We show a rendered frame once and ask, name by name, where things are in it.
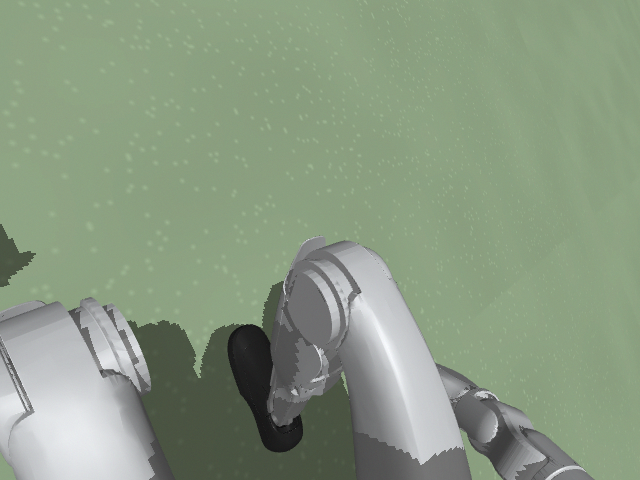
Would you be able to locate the right robot hand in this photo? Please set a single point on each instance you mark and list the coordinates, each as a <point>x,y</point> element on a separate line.
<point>455,384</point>

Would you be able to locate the right robot foot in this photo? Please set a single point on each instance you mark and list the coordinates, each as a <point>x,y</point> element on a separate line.
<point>251,363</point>

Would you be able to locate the right robot arm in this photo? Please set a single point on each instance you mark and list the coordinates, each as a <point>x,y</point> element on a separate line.
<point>505,435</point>

